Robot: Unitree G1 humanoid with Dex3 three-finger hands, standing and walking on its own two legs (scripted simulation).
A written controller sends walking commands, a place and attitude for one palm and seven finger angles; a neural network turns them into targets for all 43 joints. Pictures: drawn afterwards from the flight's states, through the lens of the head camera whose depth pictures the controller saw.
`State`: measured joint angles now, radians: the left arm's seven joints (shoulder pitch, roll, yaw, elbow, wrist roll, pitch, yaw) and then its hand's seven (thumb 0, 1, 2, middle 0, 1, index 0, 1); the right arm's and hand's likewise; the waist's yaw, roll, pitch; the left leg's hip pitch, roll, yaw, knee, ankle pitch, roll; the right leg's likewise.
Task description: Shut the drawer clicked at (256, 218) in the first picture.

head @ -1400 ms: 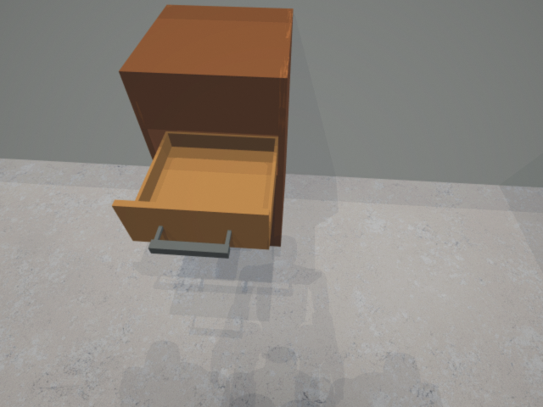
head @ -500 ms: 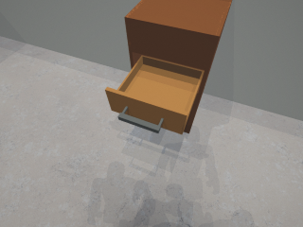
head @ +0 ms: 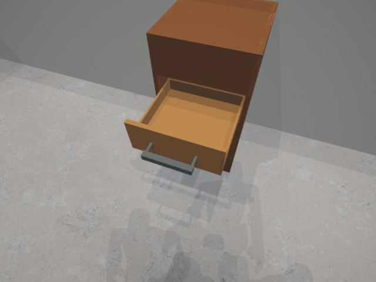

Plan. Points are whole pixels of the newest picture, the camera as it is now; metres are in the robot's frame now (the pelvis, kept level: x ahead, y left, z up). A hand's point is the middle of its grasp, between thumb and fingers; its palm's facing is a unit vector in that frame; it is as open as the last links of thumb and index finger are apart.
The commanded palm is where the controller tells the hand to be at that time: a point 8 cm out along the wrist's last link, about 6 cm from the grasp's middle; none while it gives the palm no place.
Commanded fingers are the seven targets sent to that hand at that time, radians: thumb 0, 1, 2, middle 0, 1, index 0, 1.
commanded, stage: look at it before walking up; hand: left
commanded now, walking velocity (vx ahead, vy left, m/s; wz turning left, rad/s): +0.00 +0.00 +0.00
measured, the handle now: (169, 157) +0.54 +0.10 -0.24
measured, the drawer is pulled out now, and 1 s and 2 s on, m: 0.30 0.30 0.30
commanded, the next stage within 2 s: turn to face it in 0.44 s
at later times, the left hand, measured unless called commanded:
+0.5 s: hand out of the picture +0.00 +0.17 -0.18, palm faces +0.04 -0.98 -0.19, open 7.3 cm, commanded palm none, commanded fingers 0.00 0.90 0.90 -0.20 -0.30 -0.20 -0.30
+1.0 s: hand out of the picture +0.06 +0.19 -0.18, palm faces -0.07 -0.96 -0.25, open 7.4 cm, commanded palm none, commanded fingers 0.00 0.90 0.90 -0.20 -0.30 -0.20 -0.30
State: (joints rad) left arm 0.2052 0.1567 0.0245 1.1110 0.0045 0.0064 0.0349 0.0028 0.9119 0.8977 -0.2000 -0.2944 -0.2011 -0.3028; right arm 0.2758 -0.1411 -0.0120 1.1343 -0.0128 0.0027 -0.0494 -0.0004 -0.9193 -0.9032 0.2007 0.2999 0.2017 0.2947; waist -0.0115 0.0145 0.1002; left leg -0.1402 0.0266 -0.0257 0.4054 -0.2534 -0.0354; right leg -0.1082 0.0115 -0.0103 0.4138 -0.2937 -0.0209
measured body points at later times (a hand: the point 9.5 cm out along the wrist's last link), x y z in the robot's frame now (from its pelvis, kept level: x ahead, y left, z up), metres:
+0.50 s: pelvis +0.01 +0.00 +0.00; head +0.04 +0.00 +0.45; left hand +0.00 +0.22 -0.16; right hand -0.02 -0.21 -0.16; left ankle -0.02 +0.14 -0.74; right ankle -0.05 -0.11 -0.74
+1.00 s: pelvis -0.01 +0.00 -0.01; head +0.04 -0.02 +0.43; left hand +0.06 +0.24 -0.16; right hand -0.03 -0.24 -0.17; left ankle -0.02 +0.14 -0.74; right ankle -0.04 -0.11 -0.74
